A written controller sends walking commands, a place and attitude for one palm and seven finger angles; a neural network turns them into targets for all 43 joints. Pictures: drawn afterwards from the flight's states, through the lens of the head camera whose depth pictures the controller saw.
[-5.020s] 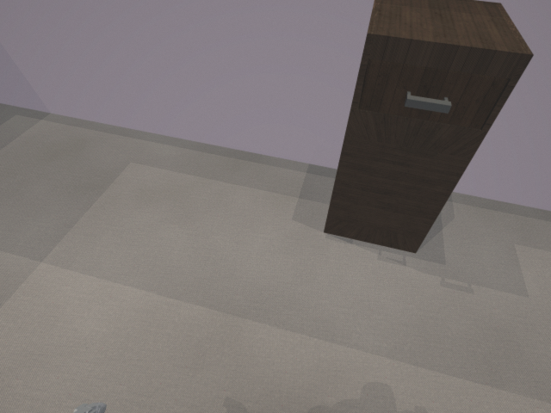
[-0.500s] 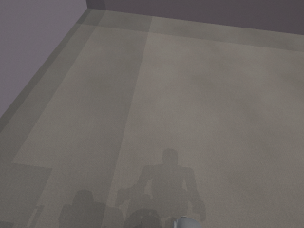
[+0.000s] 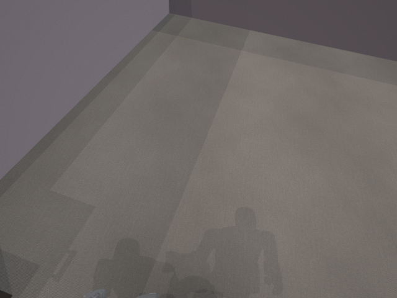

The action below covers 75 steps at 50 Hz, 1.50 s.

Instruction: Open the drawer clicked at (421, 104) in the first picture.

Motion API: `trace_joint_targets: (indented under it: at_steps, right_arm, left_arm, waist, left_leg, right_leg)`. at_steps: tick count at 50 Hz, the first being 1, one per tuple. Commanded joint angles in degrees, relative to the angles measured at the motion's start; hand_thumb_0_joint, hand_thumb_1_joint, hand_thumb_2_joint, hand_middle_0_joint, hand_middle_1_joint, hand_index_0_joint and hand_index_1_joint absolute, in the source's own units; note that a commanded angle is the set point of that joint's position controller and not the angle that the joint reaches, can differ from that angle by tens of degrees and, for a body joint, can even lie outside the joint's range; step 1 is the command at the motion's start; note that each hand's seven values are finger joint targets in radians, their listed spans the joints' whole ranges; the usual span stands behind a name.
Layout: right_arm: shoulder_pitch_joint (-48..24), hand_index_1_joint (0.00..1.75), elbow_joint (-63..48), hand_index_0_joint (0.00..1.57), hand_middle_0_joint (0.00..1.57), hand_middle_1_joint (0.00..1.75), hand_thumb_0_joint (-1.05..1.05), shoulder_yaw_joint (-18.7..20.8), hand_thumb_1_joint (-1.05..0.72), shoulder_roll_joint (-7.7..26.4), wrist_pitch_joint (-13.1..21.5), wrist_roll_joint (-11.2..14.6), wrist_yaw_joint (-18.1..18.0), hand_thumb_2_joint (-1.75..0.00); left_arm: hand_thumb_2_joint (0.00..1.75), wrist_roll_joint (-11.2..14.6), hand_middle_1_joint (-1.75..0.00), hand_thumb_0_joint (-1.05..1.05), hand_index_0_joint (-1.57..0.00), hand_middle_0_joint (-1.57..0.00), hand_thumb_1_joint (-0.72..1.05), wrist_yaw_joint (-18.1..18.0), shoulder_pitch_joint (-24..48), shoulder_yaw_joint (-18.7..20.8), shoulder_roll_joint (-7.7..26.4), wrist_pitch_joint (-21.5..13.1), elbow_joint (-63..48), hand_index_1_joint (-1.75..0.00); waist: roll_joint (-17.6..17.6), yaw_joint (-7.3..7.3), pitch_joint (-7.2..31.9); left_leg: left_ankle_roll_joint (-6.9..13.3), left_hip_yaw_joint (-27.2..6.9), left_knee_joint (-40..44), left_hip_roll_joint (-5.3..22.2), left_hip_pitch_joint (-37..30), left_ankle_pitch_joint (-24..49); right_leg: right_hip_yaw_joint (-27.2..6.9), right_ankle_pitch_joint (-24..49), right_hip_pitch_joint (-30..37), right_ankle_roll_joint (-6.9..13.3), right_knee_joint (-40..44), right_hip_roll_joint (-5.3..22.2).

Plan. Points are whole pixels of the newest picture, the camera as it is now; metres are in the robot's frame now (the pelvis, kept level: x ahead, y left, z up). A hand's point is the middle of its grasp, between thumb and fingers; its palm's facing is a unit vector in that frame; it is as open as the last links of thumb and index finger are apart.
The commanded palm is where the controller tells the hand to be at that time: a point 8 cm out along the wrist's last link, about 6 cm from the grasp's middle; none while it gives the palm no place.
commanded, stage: turn to face it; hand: left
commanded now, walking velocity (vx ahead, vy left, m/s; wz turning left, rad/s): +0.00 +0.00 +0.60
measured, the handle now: out of the picture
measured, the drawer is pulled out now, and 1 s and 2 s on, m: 0.00 0.00 0.00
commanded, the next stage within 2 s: take the last steps up to it in 2.00 s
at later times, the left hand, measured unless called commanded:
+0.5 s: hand out of the picture +0.01 +0.14 -0.12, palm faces +0.32 -0.90 -0.31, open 7.4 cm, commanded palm none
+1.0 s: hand out of the picture -0.10 +0.16 -0.15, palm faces +0.62 -0.73 -0.28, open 7.4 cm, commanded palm none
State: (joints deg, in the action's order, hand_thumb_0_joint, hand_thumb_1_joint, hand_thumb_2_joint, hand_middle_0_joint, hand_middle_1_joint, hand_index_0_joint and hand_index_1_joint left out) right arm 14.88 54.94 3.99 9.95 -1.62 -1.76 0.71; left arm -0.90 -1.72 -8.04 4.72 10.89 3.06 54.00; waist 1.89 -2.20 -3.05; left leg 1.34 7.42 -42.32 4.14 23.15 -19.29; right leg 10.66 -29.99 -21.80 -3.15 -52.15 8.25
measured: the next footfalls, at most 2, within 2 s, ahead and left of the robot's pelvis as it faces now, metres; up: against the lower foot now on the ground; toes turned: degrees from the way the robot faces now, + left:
right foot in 0.36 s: +0.04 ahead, -0.15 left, +0.00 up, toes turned +9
left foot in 0.84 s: -0.06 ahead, +0.07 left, +0.00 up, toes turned +38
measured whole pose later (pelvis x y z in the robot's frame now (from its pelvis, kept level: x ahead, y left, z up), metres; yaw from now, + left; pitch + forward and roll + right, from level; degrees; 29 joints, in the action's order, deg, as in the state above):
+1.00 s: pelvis -0.01 -0.06 +0.02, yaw +36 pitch +0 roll +0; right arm 7.3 51.1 2.8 13.0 -2.2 -1.3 0.7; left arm -0.7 -0.6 -12.3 4.9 15.1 3.8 52.4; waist 1.6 1.1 -5.1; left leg 0.0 1.7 -31.4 0.8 15.3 -16.5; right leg 3.7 -27.0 -26.4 -5.1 -60.9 7.0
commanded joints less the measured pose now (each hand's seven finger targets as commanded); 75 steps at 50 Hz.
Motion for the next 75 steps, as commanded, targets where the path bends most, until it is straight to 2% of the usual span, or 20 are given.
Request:
trace_joint_targets:
  at_steps: [1, 4, 12, 16, 17, 18, 19, 22, 24, 35, 39, 40, 42, 44, 47, 56, 57, 59, 65, 75]
  right_arm:
    - [2.27, 0.30, -3.82, 0.20, 0.20, 0.30, 0.00, 2.26, -0.90, 11.41, 1.51, -0.13, -1.52, -0.90]
    - [-1.61, 0.30, -5.62, 0.20, 0.20, 0.30, 0.00, 1.87, -0.90, 11.11, 1.93, 0.17, -1.59, -0.90]
    - [-1.29, 0.30, -6.12, 0.20, 0.20, 0.30, 0.00, 3.07, -0.90, 14.47, 0.54, 0.06, -0.89, -0.90]
    - [-6.15, 0.30, -8.20, 0.20, 0.20, 0.30, 0.00, 3.46, -0.90, 14.46, -0.40, 0.37, -0.31, -0.90]
    - [-6.81, 0.30, -9.05, 0.20, 0.20, 0.30, 0.00, 3.34, -0.90, 12.03, -0.68, 0.80, 0.00, -0.90]
    - [-6.21, 0.30, -10.96, 0.20, 0.20, 0.30, 0.00, 2.43, -0.90, 7.15, -0.72, 1.00, 0.26, -0.90]
    - [-8.48, 0.30, -11.35, 0.20, 0.20, 0.30, 0.00, 3.02, -0.90, 10.62, -0.93, 0.19, 0.19, -0.90]
    - [-6.08, 0.30, -7.39, 0.20, 0.20, 0.30, 0.00, 2.93, -0.90, 9.59, -1.71, 0.04, 1.08, -0.90]
    - [-4.80, 0.30, -6.50, 0.20, 0.20, 0.30, 0.00, 2.55, -0.90, 8.65, -1.74, 0.38, 1.36, -0.90]
    - [-13.44, 0.30, -8.11, 0.20, 0.20, 0.30, 0.00, 0.51, -0.90, 6.82, -1.19, 0.86, 1.16, -0.90]
    - [-9.07, 0.30, -7.87, 0.20, 0.20, 0.30, 0.00, 0.59, -0.90, 8.16, -0.20, 0.83, 0.83, -0.90]
    - [-5.49, 0.30, -7.04, 0.20, 0.20, 0.30, 0.00, 1.27, -0.90, 10.30, 0.21, 0.61, 0.74, -0.90]
    - [2.45, 0.30, -5.46, 0.20, 0.20, 0.30, 0.00, 3.62, -0.90, 20.56, 0.48, 0.80, 0.01, -0.90]
    - [0.96, 0.30, -4.76, 0.20, 0.20, 0.30, 0.00, 3.28, -0.90, 18.48, 0.55, 0.66, -1.11, -0.90]
    - [-7.89, 0.30, -7.34, 0.20, 0.20, 0.30, 0.00, 2.03, -0.90, 14.78, 0.72, 0.38, -0.93, -0.90]
    - [-8.20, 0.30, -7.99, 0.20, 0.20, 0.30, 0.00, 3.16, -0.90, 15.70, -0.04, 0.41, -0.50, -0.90]
    - [-8.77, 0.30, -8.60, 0.20, 0.20, 0.30, 0.00, 3.17, -0.90, 14.61, -0.09, 0.73, -0.39, -0.90]
    - [-7.26, 0.30, -11.08, 0.20, 0.20, 0.30, 0.00, 2.18, -0.90, 8.57, -0.07, 1.08, 0.17, -0.90]
    - [-5.23, 0.30, -6.34, 0.20, 0.20, 0.30, 0.00, 2.18, -0.90, 8.90, -1.72, 0.43, 1.47, -0.90]
    - [-8.51, 0.30, -7.51, 0.20, 0.20, 0.30, 0.00, 0.56, -0.90, 7.30, -0.59, 1.08, 1.18, -0.90]
  left_arm:
    - [0.90, -0.47, -0.30, 0.00, -0.20, -0.20, 0.90, 0.80, 2.87, 1.38, 4.35, -1.59, -6.31, -0.30]
    - [0.90, -0.25, -0.30, 0.00, -0.20, -0.20, 0.90, 1.22, -1.40, 1.50, 5.22, -1.45, -4.31, -0.30]
    - [0.90, 0.36, -0.30, 0.00, -0.20, -0.20, 0.90, 0.75, -1.39, 0.64, 5.32, -1.48, -6.23, -0.30]
    - [0.90, 0.65, -0.30, 0.00, -0.20, -0.20, 0.90, 0.46, -9.40, 0.77, 6.69, -2.18, -4.96, -0.30]
    - [0.90, -0.02, -0.30, 0.00, -0.20, -0.20, 0.90, 0.12, -12.25, 1.36, 9.71, -2.65, -4.77, -0.30]
    - [0.90, -1.06, -0.30, 0.00, -0.20, -0.20, 0.90, -0.33, -11.37, 2.37, 15.97, -3.08, -5.96, -0.30]
    - [0.90, -0.35, -0.30, 0.00, -0.20, -0.20, 0.90, -0.61, -8.12, 1.88, 16.12, -2.82, -7.29, -0.30]
    - [0.90, -0.42, -0.30, 0.00, -0.20, -0.20, 0.90, -0.25, 0.12, 0.27, 10.09, -3.65, -8.37, -0.30]
    - [0.90, -0.48, -0.30, 0.00, -0.20, -0.20, 0.90, -0.35, -1.28, -0.05, 9.08, -4.01, -8.13, -0.30]
    - [0.90, -0.92, -0.30, 0.00, -0.20, -0.20, 0.90, -0.15, -10.57, 0.99, 12.54, -3.23, -4.13, -0.30]
    - [0.90, -0.54, -0.30, 0.00, -0.20, -0.20, 0.90, 0.13, -9.26, 1.63, 13.39, -2.77, -3.44, -0.30]
    - [0.90, -0.01, -0.30, 0.00, -0.20, -0.20, 0.90, 0.43, -8.77, 1.73, 13.13, -2.64, -3.79, -0.30]
    - [0.90, 0.19, -0.30, 0.00, -0.20, -0.20, 0.90, 1.05, -4.28, 0.12, 7.83, -2.46, -9.02, -0.30]
    - [0.90, 0.09, -0.30, 0.00, -0.20, -0.20, 0.90, 0.48, 0.28, 0.48, 8.09, -1.60, -9.16, -0.30]
    - [0.90, 0.09, -0.30, 0.00, -0.20, -0.20, 0.90, 1.27, -2.91, 0.92, 8.41, -1.38, -6.98, -0.30]
    - [0.90, 0.59, -0.30, 0.00, -0.20, -0.20, 0.90, 0.93, -6.07, 0.34, 7.67, -2.58, -7.91, -0.30]
    - [0.90, 0.45, -0.30, 0.00, -0.20, -0.20, 0.90, 0.72, -8.90, 0.79, 8.97, -3.13, -7.42, -0.30]
    - [0.90, -0.85, -0.30, 0.00, -0.20, -0.20, 0.90, -0.10, -10.12, 2.38, 18.71, -3.77, -7.97, -0.30]
    - [0.90, -0.71, -0.30, 0.00, -0.20, -0.20, 0.90, -0.43, -0.49, 0.10, 10.64, -3.68, -9.61, -0.30]
    - [0.90, -0.92, -0.30, 0.00, -0.20, -0.20, 0.90, -0.13, -6.98, 1.46, 14.30, -2.84, -5.50, -0.30]
  waist:
    - [-13.94, -0.33, 3.99]
    - [-9.45, 1.17, 5.99]
    - [-11.22, -0.49, 7.06]
    - [-10.05, 3.33, 7.10]
    - [-2.42, 4.82, 6.74]
    - [17.29, 4.89, 4.41]
    - [14.47, 4.82, 3.27]
    - [5.87, -0.18, -2.05]
    - [6.75, 0.08, -0.48]
    - [9.61, 5.76, 4.21]
    - [8.33, 3.67, 7.25]
    - [4.13, 1.09, 8.88]
    - [-19.46, -2.93, 10.65]
    - [-14.56, -2.33, 8.61]
    - [-12.53, 1.53, 4.05]
    - [-11.83, 2.96, 7.32]
    - [-8.72, 4.52, 7.79]
    - [16.24, 5.25, 7.64]
    - [8.37, 1.13, 1.45]
    - [10.07, 4.29, 5.01]
  left_leg:
    - [6.13, -25.07, 26.19, 14.19, -8.05, 7.85]
    - [5.86, -18.89, 25.72, 10.57, -9.54, 11.80]
    - [8.40, -24.12, 23.36, 10.09, -12.95, 16.25]
    - [4.73, -23.65, 18.98, 5.57, -2.40, 12.27]
    - [1.02, -19.39, 11.02, 0.64, 5.31, 4.11]
    - [-4.35, -8.69, -5.38, -8.46, 17.19, -9.98]
    - [-3.60, -11.49, -16.35, -5.27, 13.79, -12.78]
    - [-4.33, -10.29, -28.88, -2.62, 12.61, -1.98]
    - [-5.41, -8.35, -28.08, -2.43, 12.11, -0.03]
    - [-5.20, -1.48, -3.79, -1.71, 4.50, -5.85]
    - [-3.37, 0.71, 12.23, -2.24, -5.92, 1.74]
    - [-2.01, -0.74, 18.60, -1.37, -15.20, 11.06]
    - [11.87, -27.62, 20.07, 21.10, -29.22, 51.89]
    - [11.74, -24.48, 19.56, 17.52, -23.06, 39.51]
    - [7.00, -16.47, 21.19, 9.45, -12.71, 30.06]
    - [5.64, -22.40, 14.83, 6.08, -9.21, 29.54]
    - [3.24, -21.22, 11.00, 3.54, -4.85, 23.82]
    - [-4.14, -9.19, -12.87, -7.94, 11.82, -15.22]
    - [-5.25, -7.94, -26.04, -2.18, 8.41, -3.01]
    - [-4.23, -0.71, 2.08, -2.19, -1.00, -5.03]
  right_leg:
    - [-10.10, 5.27, -14.39, -0.55, -19.52, -1.05]
    - [-9.64, 8.95, -10.35, -1.17, -14.28, -1.66]
    - [-9.30, 3.64, -4.01, -0.98, 3.63, -5.12]
    - [-7.33, 12.78, 12.17, 0.07, 23.53, -6.86]
    - [-13.13, 11.29, 18.69, 2.10, 33.98, -0.50]
    - [-33.32, 6.84, 20.45, 8.87, 41.18, 16.92]
    - [-31.85, 9.51, 10.25, 11.47, 41.46, 21.10]
    - [-16.39, 21.34, 5.84, 8.71, 36.08, 10.75]
    - [-10.88, 29.92, 9.71, 8.03, 33.95, 9.21]
    - [-4.81, 46.77, 21.05, 10.01, 28.15, 13.46]
    - [-0.49, 46.79, 19.74, 7.01, 20.07, 13.37]
    - [1.23, 43.17, 13.23, 4.44, 12.57, 12.24]
    - [-0.04, -9.17, -12.63, -2.43, -9.77, 0.50]
    - [-7.92, -4.34, -14.39, -2.24, -15.27, 0.56]
    - [-8.52, 4.35, -8.31, -2.23, -12.05, -0.72]
    - [-6.51, 11.72, 7.76, -1.69, 18.47, -6.86]
    - [-7.30, 17.81, 14.46, -1.35, 26.67, -5.35]
    - [-31.08, 30.58, 21.57, 8.80, 35.78, 20.70]
    - [-9.94, 28.26, 10.66, 8.18, 33.51, 10.49]
    - [-3.81, 41.61, 17.45, 9.07, 26.11, 14.33]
